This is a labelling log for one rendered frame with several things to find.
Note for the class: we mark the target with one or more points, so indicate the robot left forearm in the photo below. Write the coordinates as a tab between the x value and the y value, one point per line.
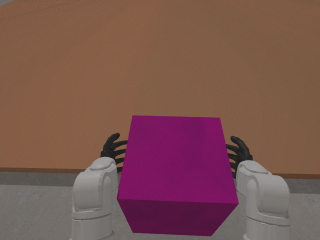
92	201

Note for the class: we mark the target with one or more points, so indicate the robot left hand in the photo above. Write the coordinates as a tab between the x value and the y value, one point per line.
109	147

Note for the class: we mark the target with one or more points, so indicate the carton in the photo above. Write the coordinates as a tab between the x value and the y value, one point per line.
176	177

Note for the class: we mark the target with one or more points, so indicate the robot right forearm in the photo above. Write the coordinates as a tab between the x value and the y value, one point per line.
268	202

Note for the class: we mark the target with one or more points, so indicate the robot right hand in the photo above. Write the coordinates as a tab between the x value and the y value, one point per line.
242	152

